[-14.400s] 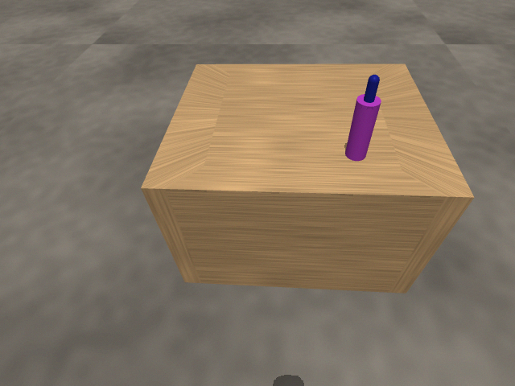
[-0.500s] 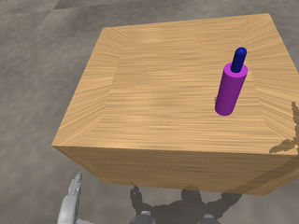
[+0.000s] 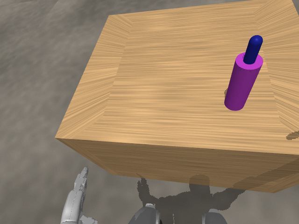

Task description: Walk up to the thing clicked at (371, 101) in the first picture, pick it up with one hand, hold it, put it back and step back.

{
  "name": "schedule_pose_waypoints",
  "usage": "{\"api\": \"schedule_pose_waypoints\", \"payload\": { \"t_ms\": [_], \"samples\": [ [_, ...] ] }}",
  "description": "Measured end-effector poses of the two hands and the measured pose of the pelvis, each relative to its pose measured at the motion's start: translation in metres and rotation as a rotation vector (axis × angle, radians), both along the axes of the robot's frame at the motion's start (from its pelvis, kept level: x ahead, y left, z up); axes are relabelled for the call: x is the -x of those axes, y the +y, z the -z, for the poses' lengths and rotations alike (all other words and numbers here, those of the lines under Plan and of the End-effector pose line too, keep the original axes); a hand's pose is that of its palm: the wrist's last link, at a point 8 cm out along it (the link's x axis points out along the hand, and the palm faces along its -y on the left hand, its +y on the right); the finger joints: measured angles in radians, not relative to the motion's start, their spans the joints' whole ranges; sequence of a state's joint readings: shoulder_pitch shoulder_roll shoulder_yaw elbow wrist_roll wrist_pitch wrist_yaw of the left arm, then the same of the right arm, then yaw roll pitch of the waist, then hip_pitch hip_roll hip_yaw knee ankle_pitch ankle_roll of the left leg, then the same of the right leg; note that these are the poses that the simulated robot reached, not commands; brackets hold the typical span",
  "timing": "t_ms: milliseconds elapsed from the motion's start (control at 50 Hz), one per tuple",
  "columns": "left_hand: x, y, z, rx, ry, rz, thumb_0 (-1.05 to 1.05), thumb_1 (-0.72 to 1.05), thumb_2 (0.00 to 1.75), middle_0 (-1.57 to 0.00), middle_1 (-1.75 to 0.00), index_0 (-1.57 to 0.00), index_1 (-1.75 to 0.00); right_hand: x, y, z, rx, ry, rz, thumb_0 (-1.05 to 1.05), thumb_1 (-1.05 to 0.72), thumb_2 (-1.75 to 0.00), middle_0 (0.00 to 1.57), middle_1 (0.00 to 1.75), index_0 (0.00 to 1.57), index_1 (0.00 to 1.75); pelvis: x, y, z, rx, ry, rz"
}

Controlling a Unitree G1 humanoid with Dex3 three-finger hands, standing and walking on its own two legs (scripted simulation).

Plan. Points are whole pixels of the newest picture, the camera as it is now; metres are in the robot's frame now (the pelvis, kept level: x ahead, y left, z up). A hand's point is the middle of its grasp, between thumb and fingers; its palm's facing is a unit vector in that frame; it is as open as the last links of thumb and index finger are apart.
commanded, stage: go down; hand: right
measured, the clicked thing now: (243, 76) +0.52 -0.18 +0.03
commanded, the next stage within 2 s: approach in 1.38 s
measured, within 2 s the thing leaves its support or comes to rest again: neither
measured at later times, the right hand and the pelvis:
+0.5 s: hand out of the picture +0.46 -0.36 +0.10, palm faces +0.16 +0.99 +0.02, open 17.6 cm; pelvis +0.00 +0.00 -0.01, yaw +0 degrees
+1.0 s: hand out of the picture +0.46 -0.37 +0.10, palm faces +0.16 +0.99 +0.02, open 17.6 cm; pelvis +0.00 +0.00 -0.01, yaw +1 degrees
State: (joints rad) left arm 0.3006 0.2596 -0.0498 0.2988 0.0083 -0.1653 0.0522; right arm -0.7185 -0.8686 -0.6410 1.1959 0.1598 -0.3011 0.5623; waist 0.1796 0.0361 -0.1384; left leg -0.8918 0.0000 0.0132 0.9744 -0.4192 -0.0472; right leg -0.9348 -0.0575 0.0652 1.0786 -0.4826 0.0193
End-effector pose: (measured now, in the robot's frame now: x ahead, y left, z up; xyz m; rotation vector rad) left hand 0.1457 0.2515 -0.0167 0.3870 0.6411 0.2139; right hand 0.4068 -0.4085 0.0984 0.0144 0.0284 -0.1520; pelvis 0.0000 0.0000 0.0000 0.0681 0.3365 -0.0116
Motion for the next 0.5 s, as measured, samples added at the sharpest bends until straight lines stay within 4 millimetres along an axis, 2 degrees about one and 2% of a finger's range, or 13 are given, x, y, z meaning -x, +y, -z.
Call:
{"api": "schedule_pose_waypoints", "payload": {
  "t_ms": [500],
  "samples": [
    [0.004, 0.003, -0.003, -0.026, 0.003, 0.014, -0.01, -0.54, 0.05, -0.05, -0.05, -0.05, -0.05, -0.02, -0.006, -0.002, -0.004, -0.002, 0.008, -0.01, 0.58, -0.03, 0.06, 0.04, 0.06, 0.05, 0.003, 0.002, 0.009, -0.012, 0.034, 0.003]
  ]
}}
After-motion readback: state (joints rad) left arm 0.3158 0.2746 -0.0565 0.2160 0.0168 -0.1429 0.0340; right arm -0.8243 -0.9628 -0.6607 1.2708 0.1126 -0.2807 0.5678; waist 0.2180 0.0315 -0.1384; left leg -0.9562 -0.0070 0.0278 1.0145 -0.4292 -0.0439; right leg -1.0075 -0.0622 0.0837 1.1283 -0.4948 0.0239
